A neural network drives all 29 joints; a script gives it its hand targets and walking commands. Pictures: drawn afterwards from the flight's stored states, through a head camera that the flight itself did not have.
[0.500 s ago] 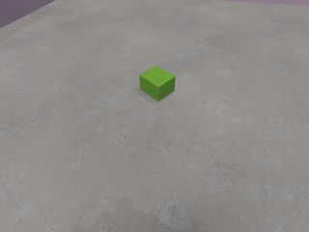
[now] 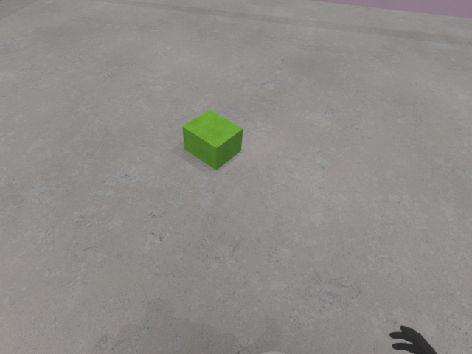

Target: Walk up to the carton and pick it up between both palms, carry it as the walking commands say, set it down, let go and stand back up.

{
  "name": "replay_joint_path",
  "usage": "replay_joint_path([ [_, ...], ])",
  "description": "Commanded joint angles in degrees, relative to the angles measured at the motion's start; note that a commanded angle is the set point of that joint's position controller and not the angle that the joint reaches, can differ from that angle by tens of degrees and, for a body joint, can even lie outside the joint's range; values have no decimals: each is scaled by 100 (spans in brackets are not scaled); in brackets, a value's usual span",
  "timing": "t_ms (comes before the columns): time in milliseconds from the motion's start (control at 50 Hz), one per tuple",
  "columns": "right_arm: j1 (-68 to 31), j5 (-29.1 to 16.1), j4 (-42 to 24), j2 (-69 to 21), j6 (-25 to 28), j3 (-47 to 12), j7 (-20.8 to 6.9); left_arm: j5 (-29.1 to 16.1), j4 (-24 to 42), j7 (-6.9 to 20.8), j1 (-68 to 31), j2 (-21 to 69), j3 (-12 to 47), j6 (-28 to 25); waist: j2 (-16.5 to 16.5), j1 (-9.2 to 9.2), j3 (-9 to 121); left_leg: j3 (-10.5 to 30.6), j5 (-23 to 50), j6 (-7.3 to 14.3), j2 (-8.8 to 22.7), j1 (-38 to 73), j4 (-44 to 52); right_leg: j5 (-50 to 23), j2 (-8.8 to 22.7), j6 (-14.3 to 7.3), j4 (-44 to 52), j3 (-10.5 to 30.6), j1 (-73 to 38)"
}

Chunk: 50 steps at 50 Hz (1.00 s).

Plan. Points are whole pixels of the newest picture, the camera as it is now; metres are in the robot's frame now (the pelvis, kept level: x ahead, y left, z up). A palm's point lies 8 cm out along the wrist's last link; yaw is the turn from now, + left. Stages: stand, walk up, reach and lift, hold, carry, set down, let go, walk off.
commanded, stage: walk up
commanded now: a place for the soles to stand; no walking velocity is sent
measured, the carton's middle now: (212, 139) +1.35 +0.08 -0.66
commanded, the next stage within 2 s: none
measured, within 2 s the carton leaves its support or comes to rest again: neither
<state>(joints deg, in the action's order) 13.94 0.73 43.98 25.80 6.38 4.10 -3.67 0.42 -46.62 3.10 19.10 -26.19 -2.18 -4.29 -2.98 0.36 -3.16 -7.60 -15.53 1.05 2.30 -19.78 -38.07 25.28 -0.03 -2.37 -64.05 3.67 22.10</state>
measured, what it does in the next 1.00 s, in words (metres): walks ahead: right foot, then left foot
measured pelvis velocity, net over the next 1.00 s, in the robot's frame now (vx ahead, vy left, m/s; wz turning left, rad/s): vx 0.39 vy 0.01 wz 0.01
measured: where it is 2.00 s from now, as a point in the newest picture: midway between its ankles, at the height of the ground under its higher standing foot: (218, 235)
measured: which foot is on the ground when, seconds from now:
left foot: down 0.00-0.18, up 0.20-0.50, down 0.52-0.82, up 0.84-1.00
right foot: up 0.00-0.14, down 0.16-0.52, up 0.54-0.78, down 0.80-1.00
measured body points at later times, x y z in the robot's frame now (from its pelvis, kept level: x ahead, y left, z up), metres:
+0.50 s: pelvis +0.21 +0.00 +0.00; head +0.22 +0.00 +0.45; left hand +0.27 +0.35 -0.08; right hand +0.33 -0.32 -0.10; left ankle +0.33 +0.14 -0.71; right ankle +0.17 -0.13 -0.72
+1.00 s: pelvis +0.39 +0.01 -0.01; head +0.40 -0.01 +0.44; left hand +0.47 +0.36 -0.07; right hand +0.48 -0.32 -0.12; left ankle +0.46 +0.15 -0.68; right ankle +0.42 -0.11 -0.72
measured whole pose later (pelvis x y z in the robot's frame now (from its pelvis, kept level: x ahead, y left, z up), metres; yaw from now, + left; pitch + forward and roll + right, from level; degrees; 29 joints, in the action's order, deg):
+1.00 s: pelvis +0.39 +0.01 -0.01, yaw +1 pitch -2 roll +0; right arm 17.2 0.7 48.1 26.6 4.6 3.2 -3.4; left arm 0.9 -45.5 1.9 17.7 -27.1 -3.9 -6.4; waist 2.8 1.0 -2.1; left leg -1.8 -24.9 1.9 4.6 -32.3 -58.0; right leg 21.7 4.1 -1.7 -44.3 -6.8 20.9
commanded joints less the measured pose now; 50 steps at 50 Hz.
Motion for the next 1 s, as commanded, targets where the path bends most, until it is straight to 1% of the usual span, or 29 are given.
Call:
replay_joint_path([
  [0,303,21,-384,1515,39,420,108,-96,452,48,22,-1153,-413,-179,1118,-134,-145,2139,-504,1318,1586,763,2246,-154,540,156,691,96,1346],
  [80,191,49,-493,1653,9,450,40,-28,465,155,-157,-1093,-472,-151,1475,-103,138,1392,-996,1212,1473,177,2067,-367,405,137,2153,-526,208],
  [120,92,-3,-538,1513,-24,414,8,14,327,158,-49,-1029,-534,-184,1182,91,180,997,-1487,964,1226,-529,1647,-1199,179,73,2838,-926,-798],
  [140,71,1,-588,1373,-43,349,-3,23,267,132,133,-1126,-604,-184,697,253,378,846,-1714,841,1058,-946,1177,-1230,14,11,2887,-1049,-1468],
  [160,86,14,-610,1147,-51,272,-6,21,157,67,517,-1314,-703,-209,-24,527,558,584,-1799,626,778,-1705,158,-774,94,-146,3084,-661,-2370],
  [180,13,-19,-733,819,-28,144,-7,49,92,-22,1085,-1772,-862,-260,-1357,914,777,30,-1426,284,184,-2670,-1795,1080,1176,-561,3977,1196,-3040],
  [200,-102,26,-796,1030,-35,179,40,57,277,-74,1081,-2229,-907,-319,-1441,904,882,505,-1600,166,-95,-3357,-3006,2171,2566,-1421,5022,3799,-2971],
  [220,-165,25,-665,1468,-56,293,109,-30,369,-80,683,-2020,-830,-304,-427,657,404,1197,-1338,144,389,-3166,-3180,1853,2579,-1615,4877,3515,-2481],
  [240,115,-15,-471,1434,-32,276,112,-60,499,-120,417,-1704,-759,-297,-135,482,293,1164,-974,181,470,-3178,-2976,1067,2292,-1462,4598,2729,-2427],
  [300,458,-66,-205,1276,-2,264,77,8,573,-164,-2,-1600,-656,-263,-495,169,169,975,-1047,72,517,-2132,-1996,-708,2047,-1361,4334,1456,-1256],
  [340,398,-14,-144,1178,-34,263,-7,2,606,-138,-57,-1691,-622,-296,-758,153,-105,690,-889,8,461,-1759,-1465,-1092,2031,-1351,4342,982,-686],
  [420,240,-1,-55,1084,-85,318,-145,-15,715,-65,-399,-1700,-536,-302,-842,2,-108,145,410,-6,224,-442,-524,152,1455,-953,4492,177,260],
  [460,486,-7,67,1175,-66,394,-158,9,752,-38,-661,-1656,-477,-250,-615,-268,-113,20,548,29,119,559,-164,708,1382,-844,4159,1,918],
  [480,836,7,170,1334,-37,466,-132,35,763,-37,-663,-1446,-391,-230,-187,-468,120,-11,177,93,-61,1279,-117,701,1195,-755,3492,-211,1281],
  [500,1353,14,329,1598,3,582,-69,42,769,-46,-547,-1157,-276,-226,754,-780,368,342,-513,274,3,2053,317,197,919,-580,2049,-627,1702],
  [520,1907,101,281,2004,42,695,38,-19,841,-60,-269,-729,-179,-248,2324,-1006,773,2663,-2157,825,1415,2677,1535,-112,289,-172,-205,-1068,2407],
  [540,1644,21,8,2218,94,690,95,-55,885,-137,-333,-1002,-233,-232,1912,-927,708,4732,-2539,1509,2384,2551,2494,484,112,-84,-809,-469,2903],
  [560,1276,-142,-39,2032,91,629,113,-22,725,-183,-450,-1462,-356,-206,860,-808,575,4512,-1980,1634,2347,2166,2240,186,482,-36,-875,-37,2520],
  [600,899,-76,-113,1755,32,493,178,-49,623,-173,-428,-1307,-355,-229,693,-396,140,3383,-644,1566,2085,1179,1930,127,725,25,-500,18,2250],
  [640,596,-22,-207,1652,-4,451,170,-87,411,-99,-89,-1282,-402,-229,1052,-254,95,2163,173,1376,1664,650,1701,320,761,97,554,-160,1494],
  [720,74,30,-393,1706,-18,431,78,-55,273,43,109,-1079,-445,-177,1690,-47,105,1424,-1155,1251,1397,-520,1757,-299,472,75,1858,-799,121],
  [760,-139,-5,-501,1483,-65,374,52,5,51,15,498,-1166,-567,-201,963,289,370,1144,-2046,930,1104,-1440,992,-1050,134,-14,2502,-1035,-1280],
  [780,-114,22,-499,1240,-86,284,49,27,-61,-29,840,-1343,-674,-213,401,532,518,859,-2456,712,852,-2216,183,-688,167,-153,2593,-750,-2102],
  [800,-243,-4,-626,889,-88,173,59,78,-59,-110,1238,-1749,-822,-250,-982,886,595,287,-2407,377,277,-3092,-1467,1193,1065,-533,3706,862,-2540],
  [820,-318,32,-698,956,-83,153,91,103,101,-153,1175,-2208,-883,-311,-1450,897,619,430,-1825,171,-115,-3735,-2941,3082,2588,-1260,5123,3653,-2435],
  [840,-370,53,-560,1419,-99,289,148,36,272,-164,640,-2093,-832,-322,-520,625,105,1216,-1307,134,386,-3551,-3157,2841,2686,-1528,5047,3511,-1987],
  [860,-54,-3,-345,1460,-43,266,136,-17,357,-190,435,-1768,-752,-323,-212,457,66,1068,-979,129,455,-3496,-2962,1816,2403,-1523,4699,2886,-2039],
  [920,288,-18,-86,1350,23,286,124,20,390,-212,121,-1646,-659,-298,-339,188,89,979,-1094,82,518,-2441,-2160,-80,2251,-1423,4356,1653,-1079],
  [980,370,-30,27,1182,-40,304,10,35,464,-154,-184,-1748,-630,-290,-739,45,-11,596,-516,58,386,-1356,-1295,-68,1920,-1207,4310,725,-132],
])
